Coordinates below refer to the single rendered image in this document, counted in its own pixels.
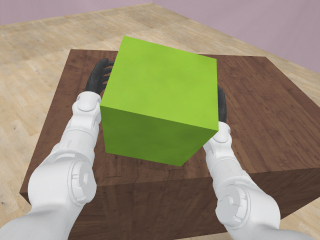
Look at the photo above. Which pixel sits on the right robot upper arm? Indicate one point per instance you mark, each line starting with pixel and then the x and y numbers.
pixel 249 214

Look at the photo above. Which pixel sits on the pedestal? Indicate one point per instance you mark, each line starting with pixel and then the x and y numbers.
pixel 275 131

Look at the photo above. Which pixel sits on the left robot upper arm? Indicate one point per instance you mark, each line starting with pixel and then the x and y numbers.
pixel 58 192

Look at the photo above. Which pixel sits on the robot right hand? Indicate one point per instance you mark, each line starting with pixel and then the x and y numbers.
pixel 222 108

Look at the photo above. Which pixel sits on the carton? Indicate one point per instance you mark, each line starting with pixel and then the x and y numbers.
pixel 160 103

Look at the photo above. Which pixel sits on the robot left hand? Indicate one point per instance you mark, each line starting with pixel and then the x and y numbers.
pixel 97 78

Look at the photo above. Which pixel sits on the right robot forearm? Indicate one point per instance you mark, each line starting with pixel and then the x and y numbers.
pixel 223 166

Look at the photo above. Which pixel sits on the left robot forearm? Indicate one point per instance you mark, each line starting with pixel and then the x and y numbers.
pixel 80 135

